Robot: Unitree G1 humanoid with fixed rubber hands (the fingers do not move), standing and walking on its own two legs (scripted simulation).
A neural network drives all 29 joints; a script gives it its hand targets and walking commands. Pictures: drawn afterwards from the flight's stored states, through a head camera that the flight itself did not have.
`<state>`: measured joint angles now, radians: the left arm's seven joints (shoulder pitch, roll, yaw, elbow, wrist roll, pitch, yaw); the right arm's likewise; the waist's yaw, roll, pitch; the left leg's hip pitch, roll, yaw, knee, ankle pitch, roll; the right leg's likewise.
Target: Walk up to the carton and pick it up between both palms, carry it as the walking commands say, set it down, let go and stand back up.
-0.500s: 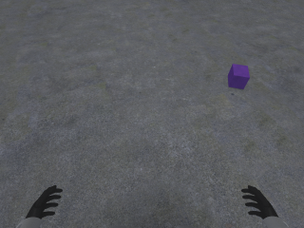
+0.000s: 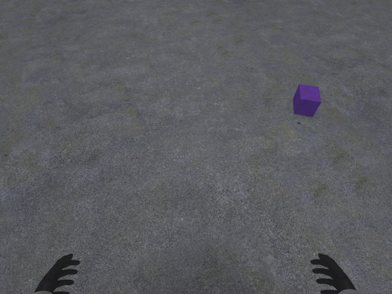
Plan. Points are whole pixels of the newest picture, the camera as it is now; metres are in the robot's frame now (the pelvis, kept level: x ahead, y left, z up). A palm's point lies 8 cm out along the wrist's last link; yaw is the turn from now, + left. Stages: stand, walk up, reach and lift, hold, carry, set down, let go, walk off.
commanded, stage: stand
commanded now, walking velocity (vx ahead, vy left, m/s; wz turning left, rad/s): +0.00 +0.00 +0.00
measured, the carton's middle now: (306, 100) +1.49 -0.88 -0.69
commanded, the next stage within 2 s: walk up in 0.88 s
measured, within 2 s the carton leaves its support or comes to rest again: neither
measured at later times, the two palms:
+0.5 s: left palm out of the picture +0.11 +0.31 -0.08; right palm out of the picture +0.11 -0.31 -0.08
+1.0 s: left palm out of the picture +0.10 +0.31 -0.08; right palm out of the picture +0.10 -0.31 -0.09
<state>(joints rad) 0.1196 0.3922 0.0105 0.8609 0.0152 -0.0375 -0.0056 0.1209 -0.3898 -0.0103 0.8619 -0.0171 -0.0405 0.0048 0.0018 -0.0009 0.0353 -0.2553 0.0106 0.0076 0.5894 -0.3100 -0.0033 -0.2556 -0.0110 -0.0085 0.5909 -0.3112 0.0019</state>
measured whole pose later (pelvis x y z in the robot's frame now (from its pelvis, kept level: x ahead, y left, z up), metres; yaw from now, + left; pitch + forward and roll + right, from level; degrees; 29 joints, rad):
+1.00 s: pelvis +0.00 +0.00 +0.02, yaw +0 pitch -2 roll +0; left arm 0.08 0.40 0.00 1.06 0.01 -0.02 0.00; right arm 0.08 -0.40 0.00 1.06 -0.01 -0.02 0.00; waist 0.00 0.00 0.04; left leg -0.13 0.01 0.01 0.35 -0.19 -0.01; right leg -0.13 -0.01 -0.01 0.35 -0.19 0.01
